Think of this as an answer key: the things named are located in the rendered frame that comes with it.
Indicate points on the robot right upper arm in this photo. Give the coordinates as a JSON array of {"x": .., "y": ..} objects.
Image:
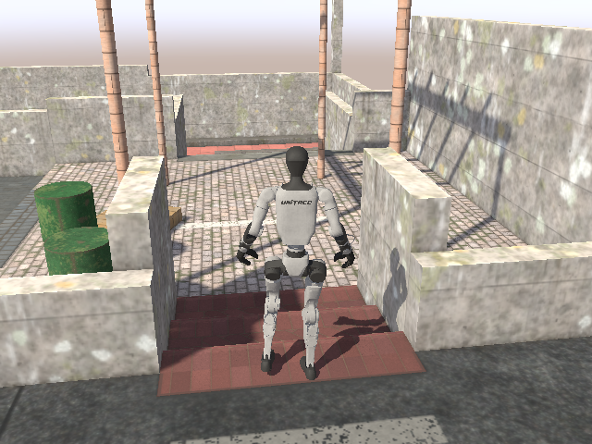
[{"x": 325, "y": 195}]

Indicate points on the robot left upper arm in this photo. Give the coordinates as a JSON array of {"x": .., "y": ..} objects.
[{"x": 267, "y": 195}]

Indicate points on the robot right thigh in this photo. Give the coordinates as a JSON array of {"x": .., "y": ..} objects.
[{"x": 317, "y": 272}]

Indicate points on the humanoid robot torso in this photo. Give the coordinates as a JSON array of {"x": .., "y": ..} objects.
[{"x": 296, "y": 221}]

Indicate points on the left robot forearm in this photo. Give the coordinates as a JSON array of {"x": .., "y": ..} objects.
[{"x": 247, "y": 240}]

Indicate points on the right robot forearm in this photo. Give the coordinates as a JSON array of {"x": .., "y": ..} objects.
[{"x": 343, "y": 243}]

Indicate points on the robot left hand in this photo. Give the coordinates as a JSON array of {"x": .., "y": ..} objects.
[{"x": 242, "y": 259}]

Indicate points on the robot right hand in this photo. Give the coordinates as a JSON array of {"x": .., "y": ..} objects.
[{"x": 349, "y": 256}]

